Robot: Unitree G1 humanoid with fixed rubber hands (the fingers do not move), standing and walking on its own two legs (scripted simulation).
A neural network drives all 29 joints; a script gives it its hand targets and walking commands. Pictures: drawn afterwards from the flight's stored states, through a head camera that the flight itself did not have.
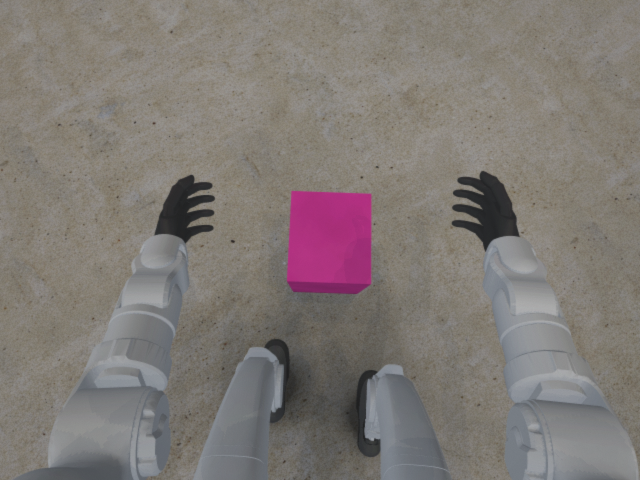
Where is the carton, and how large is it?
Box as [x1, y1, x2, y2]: [287, 191, 370, 293]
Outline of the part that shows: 291,191 287,281 292,290 311,292 357,293 370,284 370,194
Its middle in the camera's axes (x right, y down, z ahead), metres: +0.02 +0.03 +0.96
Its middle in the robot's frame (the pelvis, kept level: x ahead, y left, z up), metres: +0.47 +0.00 -0.56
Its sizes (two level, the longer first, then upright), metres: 0.201 0.178 0.269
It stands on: the floor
